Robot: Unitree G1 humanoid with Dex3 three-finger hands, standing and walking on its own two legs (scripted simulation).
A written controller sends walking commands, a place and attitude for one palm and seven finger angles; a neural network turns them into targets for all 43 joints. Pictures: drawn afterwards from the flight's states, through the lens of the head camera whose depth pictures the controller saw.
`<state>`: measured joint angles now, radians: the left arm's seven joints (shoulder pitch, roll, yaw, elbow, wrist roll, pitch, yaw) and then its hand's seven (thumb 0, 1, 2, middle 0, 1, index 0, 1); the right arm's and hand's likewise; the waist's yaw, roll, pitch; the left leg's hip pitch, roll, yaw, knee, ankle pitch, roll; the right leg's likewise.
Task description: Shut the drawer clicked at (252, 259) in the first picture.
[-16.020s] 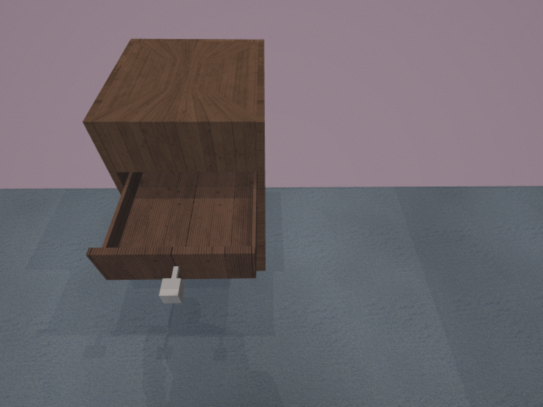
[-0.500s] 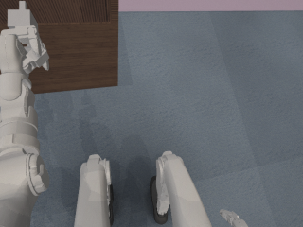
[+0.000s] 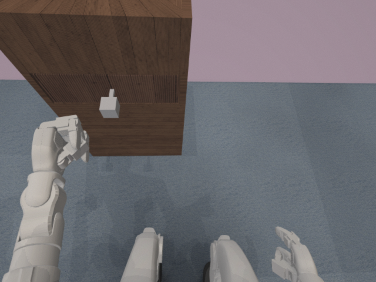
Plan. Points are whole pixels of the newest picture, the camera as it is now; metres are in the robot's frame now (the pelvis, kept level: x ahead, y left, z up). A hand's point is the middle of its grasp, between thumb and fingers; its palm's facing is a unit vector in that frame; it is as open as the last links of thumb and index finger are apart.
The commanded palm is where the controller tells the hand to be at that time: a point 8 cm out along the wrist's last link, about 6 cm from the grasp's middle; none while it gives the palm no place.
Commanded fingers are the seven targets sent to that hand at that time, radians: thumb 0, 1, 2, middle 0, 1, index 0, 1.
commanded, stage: draw the hand back to the body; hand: left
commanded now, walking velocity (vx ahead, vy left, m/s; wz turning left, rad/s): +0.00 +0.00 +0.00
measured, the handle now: (110, 101) +0.57 +0.24 -0.11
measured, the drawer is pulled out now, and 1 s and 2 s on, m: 0.00 0.00 0.00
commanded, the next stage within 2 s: step back with the hand held close in 0.98 s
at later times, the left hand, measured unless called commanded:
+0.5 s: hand (1, 161) +0.28 +0.24 +0.19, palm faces +0.29 -0.88 -0.37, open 3.3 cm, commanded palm +0.22 +0.28 +0.21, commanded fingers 0.00 0.90 0.90 -1.40 -1.60 -1.40 -1.60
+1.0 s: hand out of the picture +0.22 +0.23 +0.29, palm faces +0.43 -0.80 -0.41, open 3.2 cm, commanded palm +0.17 +0.27 +0.31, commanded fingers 0.00 0.90 0.90 -1.40 -1.60 -1.40 -1.60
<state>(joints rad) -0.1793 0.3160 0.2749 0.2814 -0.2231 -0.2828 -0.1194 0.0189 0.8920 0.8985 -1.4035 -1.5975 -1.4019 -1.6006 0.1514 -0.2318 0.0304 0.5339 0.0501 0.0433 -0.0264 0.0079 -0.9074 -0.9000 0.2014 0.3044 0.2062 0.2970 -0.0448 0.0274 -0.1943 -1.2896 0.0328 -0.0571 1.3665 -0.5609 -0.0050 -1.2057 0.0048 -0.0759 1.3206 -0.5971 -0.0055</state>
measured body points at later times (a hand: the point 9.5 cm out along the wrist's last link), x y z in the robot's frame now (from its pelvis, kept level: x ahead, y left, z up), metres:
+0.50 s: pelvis +0.04 +0.01 +0.11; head +0.04 -0.02 +0.56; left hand +0.26 +0.28 +0.21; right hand +0.21 -0.21 +0.02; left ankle +0.03 +0.12 -0.60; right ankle +0.01 -0.12 -0.60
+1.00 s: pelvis +0.05 -0.02 +0.13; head +0.03 -0.05 +0.58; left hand +0.19 +0.27 +0.31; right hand +0.25 -0.22 +0.05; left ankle +0.03 +0.12 -0.60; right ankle +0.01 -0.12 -0.60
